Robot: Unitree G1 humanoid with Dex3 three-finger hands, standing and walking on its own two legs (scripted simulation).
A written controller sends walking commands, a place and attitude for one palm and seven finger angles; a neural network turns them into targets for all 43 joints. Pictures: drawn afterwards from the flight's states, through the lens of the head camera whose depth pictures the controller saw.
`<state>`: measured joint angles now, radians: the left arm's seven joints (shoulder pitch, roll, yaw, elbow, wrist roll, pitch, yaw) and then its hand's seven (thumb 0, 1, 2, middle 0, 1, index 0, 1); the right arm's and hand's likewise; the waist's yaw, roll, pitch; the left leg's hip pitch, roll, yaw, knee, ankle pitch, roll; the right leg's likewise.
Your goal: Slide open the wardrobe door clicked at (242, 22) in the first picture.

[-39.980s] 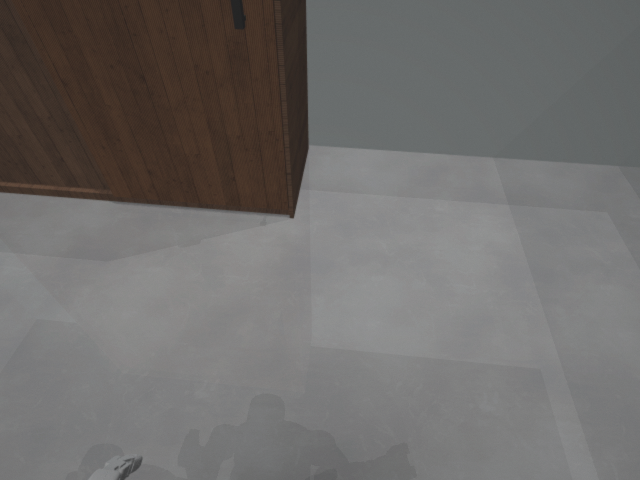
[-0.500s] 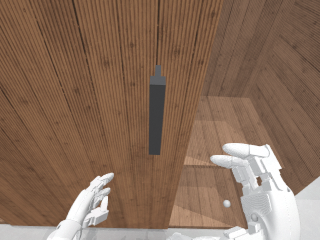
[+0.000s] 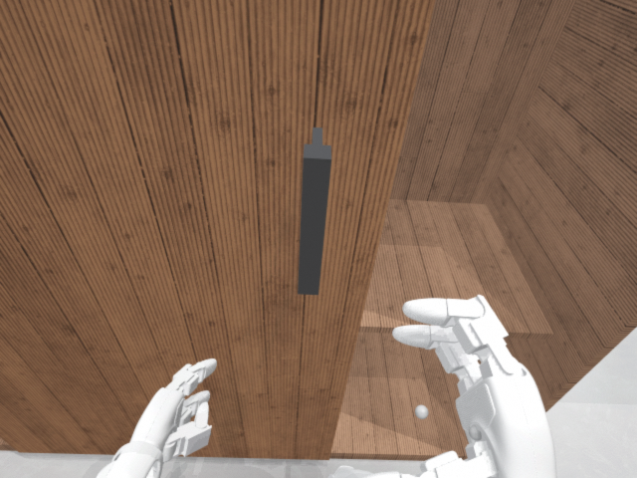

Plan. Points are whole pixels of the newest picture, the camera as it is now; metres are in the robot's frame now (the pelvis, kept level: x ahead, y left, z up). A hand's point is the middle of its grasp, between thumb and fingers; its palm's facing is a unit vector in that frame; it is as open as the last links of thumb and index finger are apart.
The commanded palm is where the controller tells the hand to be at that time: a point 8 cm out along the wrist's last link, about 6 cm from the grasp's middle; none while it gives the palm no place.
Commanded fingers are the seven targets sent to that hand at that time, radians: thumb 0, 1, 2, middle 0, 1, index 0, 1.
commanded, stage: draw the hand back to the body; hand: right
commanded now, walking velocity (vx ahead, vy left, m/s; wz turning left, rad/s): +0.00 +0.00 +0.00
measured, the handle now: (312, 216) +0.34 +0.03 +0.21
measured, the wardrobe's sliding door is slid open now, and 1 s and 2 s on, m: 0.43 0.43 0.43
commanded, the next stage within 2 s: relax the arm and regain balance in 0.46 s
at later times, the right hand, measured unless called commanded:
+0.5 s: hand out of the picture +0.09 -0.15 +0.19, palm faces +0.14 +0.94 -0.31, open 14.1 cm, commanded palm +0.04 -0.20 +0.22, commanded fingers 0.00 0.12 -0.41 0.23 0.89 0.23 0.89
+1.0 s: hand out of the picture -0.28 -0.24 -0.32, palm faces +0.05 +0.95 -0.29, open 16.7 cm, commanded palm none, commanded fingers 0.00 0.50 -0.30 0.15 0.30 0.15 0.30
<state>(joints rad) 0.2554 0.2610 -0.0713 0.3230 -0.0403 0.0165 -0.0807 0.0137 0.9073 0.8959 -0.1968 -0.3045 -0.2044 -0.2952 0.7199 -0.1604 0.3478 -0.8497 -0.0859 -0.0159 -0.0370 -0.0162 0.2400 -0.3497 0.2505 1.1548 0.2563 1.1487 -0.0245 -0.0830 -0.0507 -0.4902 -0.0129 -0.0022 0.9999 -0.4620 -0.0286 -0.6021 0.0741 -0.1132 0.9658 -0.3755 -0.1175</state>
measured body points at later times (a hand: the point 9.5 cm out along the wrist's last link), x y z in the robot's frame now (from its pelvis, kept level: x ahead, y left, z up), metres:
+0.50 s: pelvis -0.09 +0.03 -0.03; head -0.18 +0.03 +0.41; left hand +0.16 +0.22 -0.03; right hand +0.08 -0.20 +0.21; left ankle +0.05 +0.14 -0.67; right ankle +0.12 -0.02 -0.67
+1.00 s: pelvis -0.43 -0.02 -0.18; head -0.51 -0.09 +0.26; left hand -0.33 +0.23 -0.26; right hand -0.28 -0.29 -0.30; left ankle -0.20 +0.03 -0.67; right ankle -0.44 -0.12 -0.57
